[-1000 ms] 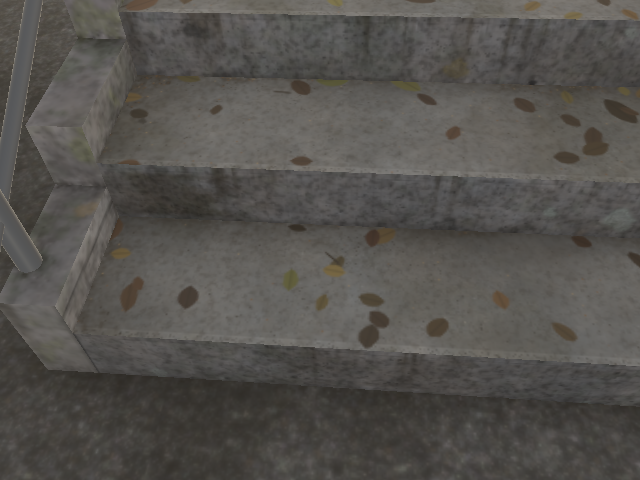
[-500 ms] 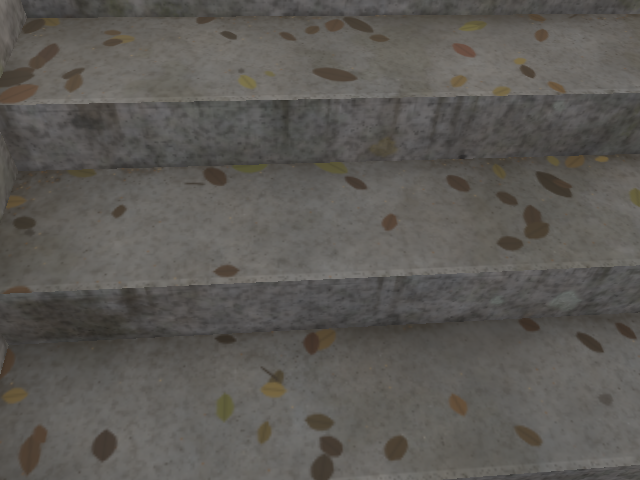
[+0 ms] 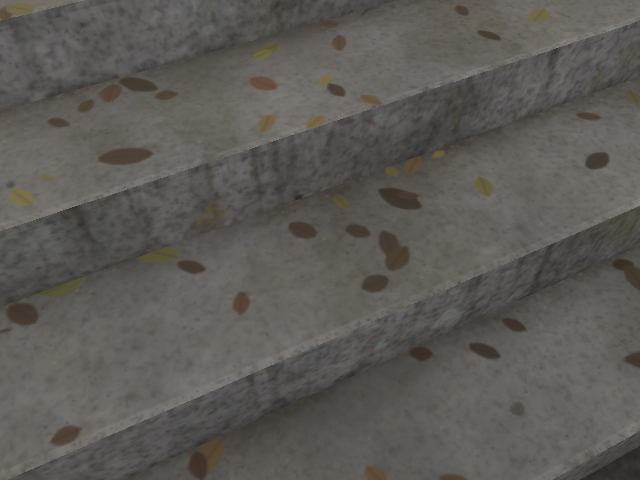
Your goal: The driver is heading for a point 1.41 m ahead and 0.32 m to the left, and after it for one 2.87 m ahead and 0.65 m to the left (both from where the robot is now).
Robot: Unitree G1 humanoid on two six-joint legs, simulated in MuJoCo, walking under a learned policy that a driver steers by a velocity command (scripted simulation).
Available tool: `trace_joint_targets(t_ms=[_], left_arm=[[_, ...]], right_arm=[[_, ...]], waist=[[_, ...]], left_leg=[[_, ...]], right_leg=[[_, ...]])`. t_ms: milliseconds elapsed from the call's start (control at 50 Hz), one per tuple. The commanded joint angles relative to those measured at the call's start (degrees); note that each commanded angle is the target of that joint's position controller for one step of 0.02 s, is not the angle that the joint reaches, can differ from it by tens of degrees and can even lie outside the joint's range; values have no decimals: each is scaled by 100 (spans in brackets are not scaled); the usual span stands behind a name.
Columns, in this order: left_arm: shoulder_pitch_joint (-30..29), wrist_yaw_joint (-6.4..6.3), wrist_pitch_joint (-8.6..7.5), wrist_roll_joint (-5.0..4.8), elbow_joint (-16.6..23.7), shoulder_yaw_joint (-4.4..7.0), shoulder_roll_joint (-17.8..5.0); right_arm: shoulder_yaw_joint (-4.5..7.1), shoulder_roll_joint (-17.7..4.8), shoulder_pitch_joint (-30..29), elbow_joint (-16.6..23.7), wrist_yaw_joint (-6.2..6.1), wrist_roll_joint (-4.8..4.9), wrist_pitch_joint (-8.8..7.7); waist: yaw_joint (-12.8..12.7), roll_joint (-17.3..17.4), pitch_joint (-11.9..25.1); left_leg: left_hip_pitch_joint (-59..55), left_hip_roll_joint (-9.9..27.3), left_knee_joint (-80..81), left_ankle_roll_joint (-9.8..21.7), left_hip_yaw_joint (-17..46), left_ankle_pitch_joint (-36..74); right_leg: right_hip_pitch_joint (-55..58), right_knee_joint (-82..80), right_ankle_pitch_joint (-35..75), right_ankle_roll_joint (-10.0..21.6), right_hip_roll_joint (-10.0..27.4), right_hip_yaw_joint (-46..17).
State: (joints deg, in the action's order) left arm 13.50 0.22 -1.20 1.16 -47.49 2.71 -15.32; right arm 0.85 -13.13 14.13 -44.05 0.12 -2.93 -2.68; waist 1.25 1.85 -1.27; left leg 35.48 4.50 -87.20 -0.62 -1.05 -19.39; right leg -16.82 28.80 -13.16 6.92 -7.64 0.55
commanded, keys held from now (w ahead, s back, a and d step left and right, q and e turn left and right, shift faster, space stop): w+q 0.76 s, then w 0.24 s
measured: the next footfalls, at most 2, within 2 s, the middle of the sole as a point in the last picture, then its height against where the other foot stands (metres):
left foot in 0.38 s outside the picture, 0.17 m higher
right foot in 0.86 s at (291, 286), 0.17 m higher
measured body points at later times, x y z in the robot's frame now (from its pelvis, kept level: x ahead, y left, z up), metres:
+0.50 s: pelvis +0.26 +0.07 +0.09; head +0.28 +0.06 +0.54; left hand +0.27 +0.33 -0.04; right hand +0.42 -0.13 -0.04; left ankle +0.29 +0.12 -0.56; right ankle +0.18 -0.09 -0.43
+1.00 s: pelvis +0.59 +0.13 +0.28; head +0.58 +0.14 +0.73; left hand +0.64 +0.39 +0.16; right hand +0.68 -0.10 +0.13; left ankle +0.42 +0.20 -0.25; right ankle +0.68 +0.07 -0.39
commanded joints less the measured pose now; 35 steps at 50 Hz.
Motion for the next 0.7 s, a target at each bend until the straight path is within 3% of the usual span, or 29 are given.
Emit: trace_joint_targets(t_ms=[20, 40, 60, 120, 180, 200, 220, 240, 260, 280, 300, 320, 340, 360, 380, 400, 420, 440, 460, 480, 500, 520, 540, 560, 580, 600, 620, 660, 700], left_arm=[[609, -1, -250, 10, -26, 101, -552], [979, 35, -302, 22, -224, 105, -614], [1153, 61, -334, 31, -352, 74, -562], [1739, 36, -386, 111, -805, -73, -378], [1703, -22, -435, 42, -1129, -214, -276], [1598, -52, -429, -6, -1176, -273, -269], [1620, -185, -429, -102, -1291, -334, -162], [1597, -263, -425, -137, -1252, -325, -358], [1661, -358, -399, -207, -1332, -322, -412], [1735, -419, -366, -247, -1347, -318, -471], [1499, -385, -346, -282, -1127, -350, -422], [1591, -369, -388, -375, -1015, -290, -674], [1479, -369, -392, -345, -941, -185, -1015], [1427, -333, -381, -314, -858, -98, -1156], [1401, -279, -387, -233, -684, 5, -1257], [1057, -74, -450, -146, -244, -20, -865], [370, 163, -521, 145, 78, 96, -912], [552, 267, -513, 321, 397, -46, -311], [312, 524, -275, 20, 77, -53, -168], [399, 483, -283, 141, 221, -94, -180], [428, 405, -265, 329, 482, -228, 100], [188, 372, -229, 357, 577, -384, 378], [234, 277, -95, 318, 665, -427, 242], [203, 212, -70, 270, 655, -419, 121], [-15, 189, -115, 96, 771, -416, -10], [-285, 179, -194, 4, 871, -422, 31], [-597, 228, -241, -53, 960, -517, 268], [-1210, 257, -251, 59, 1007, -676, 516], [-2168, 257, -231, 167, 1307, -722, 369]], right_arm=[[70, -210, 518, 149, 44, 22, 175], [23, 2, 244, 263, -50, 103, 253], [-9, 92, -179, 476, -121, 156, 287], [-168, 446, -1280, 1013, -267, 197, 240], [-356, 748, -1904, 1449, -269, 192, 232], [-430, 766, -2026, 1604, -232, 165, 273], [-477, 793, -2266, 1813, -203, 95, 329], [-460, 566, -2157, 1855, -153, 60, 396], [-495, 561, -2320, 1920, -133, 27, 438], [-540, 641, -2203, 1877, -116, -1, 436], [-538, 580, -1658, 1512, -85, 94, 447], [-519, 517, -1230, 1317, -62, 225, 425], [-409, 368, -459, 1028, -87, 271, 414], [-310, 168, 101, 799, -54, 242, 374], [-128, -210, 503, 604, 12, 156, 323], [114, -859, 980, 287, -42, 129, 332], [340, -1350, 823, 264, -232, 119, 483], [357, -1174, 272, 151, -247, 198, 417], [159, -600, 1393, -263, 147, -227, 169], [150, -345, 1273, -805, 340, -207, -10], [38, 75, 763, -1052, 444, -213, -129], [-116, 497, 355, -1213, 504, -198, -128], [-184, 522, 347, -1387, 579, -354, -139], [-211, 524, 153, -1380, 623, -286, -211], [-133, 283, -181, -1193, 649, -235, -284], [-152, 175, 4, -1147, 576, -263, -400], [-190, 179, 794, -1403, 508, -339, -452], [-228, 189, 2339, -1945, 414, -420, -366], [-268, 131, 2802, -2025, 532, -563, -321]], waist=[[10, -485, 392], [-120, -719, 334], [-173, -642, 169], [-386, -593, -345], [-155, -290, -629], [-50, -161, -644], [-45, -239, -656], [-52, -208, -513], [-85, -285, -392], [-59, -301, -131], [54, -66, 274], [203, -501, 848], [581, -1102, 1454], [744, -1492, 1883], [981, -1555, 2253], [1067, -70, 1986], [957, 1161, 2158], [341, 429, 1631], [1085, -607, -348], [441, -392, -100], [-79, -424, 179], [-460, -501, 218], [-667, -569, 153], [-832, -411, 217], [-899, -413, 244], [-838, -163, 357], [-576, 115, 468], [23, 529, 109], [216, 108, 63]], left_leg=[[1170, -160, -1492, 32, -234, -16], [2070, -245, -2739, 155, -285, -461], [2856, -209, -3222, 285, -129, -682], [4750, -514, -4481, 629, 425, -1022], [5011, -722, -4162, 724, 527, -935], [4691, -646, -3247, 665, 194, -775], [4253, -540, -2777, 640, 21, -742], [3703, -478, -2021, 552, -529, -799], [3176, -328, -1359, 580, -761, -898], [2804, -200, -826, 689, -748, -1065], [1460, -466, 69, 785, -1299, -1126], [70, -815, 708, 835, -1551, -772], [-664, -1049, 1061, 877, -1413, -900], [-1034, -1231, 1795, 974, -1196, -1183], [-2033, -1356, 2512, 1218, -282, -1219], [-3104, -222, 4307, 1970, 2772, -1512], [-3256, 619, 6569, 2479, 6025, -296], [-2732, 825, 6638, 2351, 5718, -601], [-1869, 540, 6130, 1940, 4981, -676], [-1967, 501, 5950, 1863, 4117, 682], [-1876, 416, 5953, 1712, 3581, 1019], [-1423, 177, 5961, 1589, 2879, 591], [-1355, 26, 6076, 1465, 2394, 668], [-1045, -137, 6255, 1279, 1886, 550], [-248, -388, 6463, 1118, 1302, 650], [191, -688, 6463, 937, 1021, 1048], [-83, -718, 6404, 875, 1164, 1302], [-1613, -388, 6402, 1179, 1887, 975], [-2586, -206, 6449, 1374, 2286, 722]], right_leg=[[655, -1160, 2385, 957, 1697, -1608], [950, -1176, 1934, 1047, 1907, -1788], [1053, -1257, 1037, 968, 2014, -1800], [1360, -1412, -430, 728, 2257, -1878], [865, -1777, -948, 289, 2162, -1306], [558, -2030, -1048, 120, 1937, -912], [320, -2412, -243, 195, 1963, -898], [354, -2837, 911, 338, 1918, -670], [615, -3118, 1773, 379, 1941, -469], [1287, -3023, 3224, 352, 2004, -112], [1182, -2505, 5893, 191, 1721, 665], [1054, -1967, 8847, 309, 1935, 613], [1512, -973, 10330, 326, 2165, 610], [2097, 93, 10726, 313, 2332, 608], [1700, 1431, 10407, 285, 2237, 612], [-660, 3722, 6517, -101, 1340, 449], [-1997, 6587, 870, -389, 58, -46], [-2733, 7774, 661, -349, 482, -759], [-4602, 9086, 1636, 35, 11, -2262], [-4961, 8937, 1470, 251, 122, -2022], [-5185, 9284, 1257, 488, 164, -2057], [-5453, 9453, 1108, 727, 392, -1893], [-5870, 9275, 1432, 749, 515, -1668], [-5852, 9022, 1336, 665, 767, -1218], [-5204, 8427, 1352, 549, 915, -665], [-4727, 8375, 1306, 320, 933, -249], [-4905, 8725, 1061, 215, 949, -55], [-6644, 9918, -97, 202, 769, -211], [-7404, 8636, -103, 282, 886, -51]])
Keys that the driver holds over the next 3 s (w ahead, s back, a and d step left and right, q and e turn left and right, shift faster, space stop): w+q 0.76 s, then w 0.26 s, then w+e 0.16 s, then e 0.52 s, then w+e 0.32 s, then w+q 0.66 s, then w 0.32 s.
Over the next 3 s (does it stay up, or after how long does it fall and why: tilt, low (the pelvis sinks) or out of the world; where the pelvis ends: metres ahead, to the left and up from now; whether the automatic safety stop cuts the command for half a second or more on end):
stays up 1.55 0.31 0.77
